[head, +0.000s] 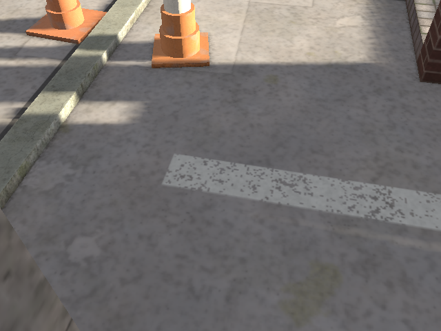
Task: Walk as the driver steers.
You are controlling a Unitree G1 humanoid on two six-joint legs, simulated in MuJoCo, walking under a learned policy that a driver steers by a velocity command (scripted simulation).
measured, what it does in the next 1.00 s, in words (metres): goes down, turning right: left foot 0.17 m lower, then right foot 0.17 m lower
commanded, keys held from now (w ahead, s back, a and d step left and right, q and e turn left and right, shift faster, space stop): w+e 0.72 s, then w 0.14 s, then w+q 0.14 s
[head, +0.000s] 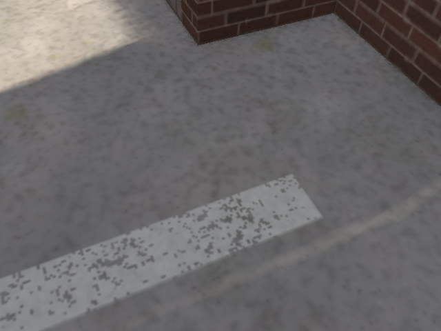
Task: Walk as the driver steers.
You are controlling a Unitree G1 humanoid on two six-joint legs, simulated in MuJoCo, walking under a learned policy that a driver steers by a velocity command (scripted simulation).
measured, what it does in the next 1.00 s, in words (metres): walks ahead, turning left: left foot, then right foot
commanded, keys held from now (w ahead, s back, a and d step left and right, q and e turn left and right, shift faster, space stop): w+q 0.82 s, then q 0.18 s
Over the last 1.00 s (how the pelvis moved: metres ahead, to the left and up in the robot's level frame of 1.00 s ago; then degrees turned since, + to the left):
0.60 -0.07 -0.29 -29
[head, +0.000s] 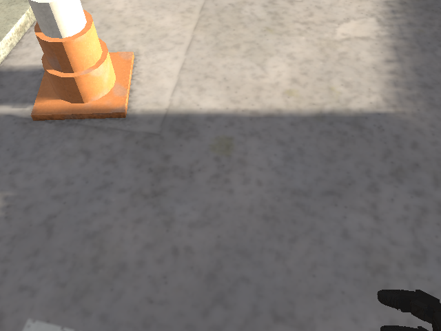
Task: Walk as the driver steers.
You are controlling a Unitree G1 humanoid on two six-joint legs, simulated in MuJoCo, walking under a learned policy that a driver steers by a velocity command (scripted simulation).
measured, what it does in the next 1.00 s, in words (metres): walks ahead: left foot, then right foot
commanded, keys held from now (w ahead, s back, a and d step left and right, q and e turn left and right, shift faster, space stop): q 0.20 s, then no key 0.80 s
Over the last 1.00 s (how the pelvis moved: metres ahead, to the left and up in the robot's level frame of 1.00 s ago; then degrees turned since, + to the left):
0.53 0.17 0.00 33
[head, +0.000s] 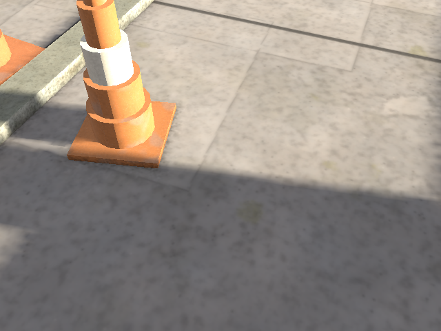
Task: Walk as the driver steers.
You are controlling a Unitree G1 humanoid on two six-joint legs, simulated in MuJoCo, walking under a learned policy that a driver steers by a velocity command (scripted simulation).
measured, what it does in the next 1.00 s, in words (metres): walks ahead: right foot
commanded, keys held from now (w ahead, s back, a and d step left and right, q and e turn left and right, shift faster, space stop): no key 0.26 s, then w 0.66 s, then w+e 0.08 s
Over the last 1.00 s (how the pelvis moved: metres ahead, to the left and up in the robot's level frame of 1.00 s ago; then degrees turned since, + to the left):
0.15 -0.02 0.01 14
